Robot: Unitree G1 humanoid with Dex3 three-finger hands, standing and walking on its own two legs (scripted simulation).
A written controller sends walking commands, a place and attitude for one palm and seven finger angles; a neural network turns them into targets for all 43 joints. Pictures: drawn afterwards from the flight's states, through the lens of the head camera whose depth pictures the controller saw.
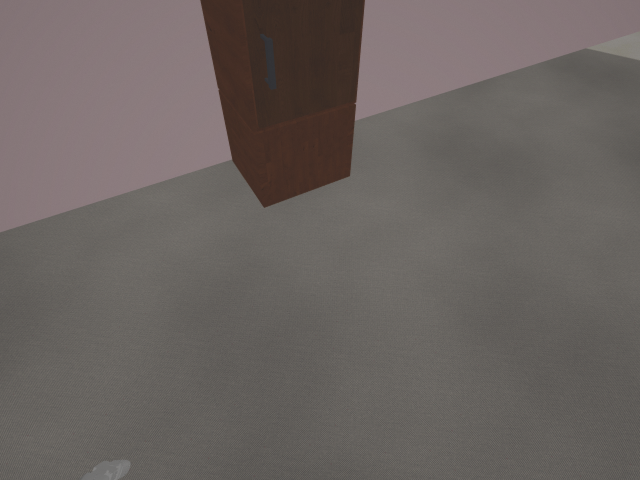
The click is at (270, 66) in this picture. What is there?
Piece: cupboard door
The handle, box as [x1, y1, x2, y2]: [260, 34, 276, 89]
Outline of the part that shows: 260,34 260,37 265,42 268,77 265,78 265,81 271,89 276,88 272,39 269,37 267,38 263,34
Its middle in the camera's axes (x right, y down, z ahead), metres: -0.18 -0.58 +1.26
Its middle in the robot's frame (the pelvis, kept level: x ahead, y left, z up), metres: +1.32 +0.24 -0.09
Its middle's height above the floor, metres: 0.68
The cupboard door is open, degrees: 0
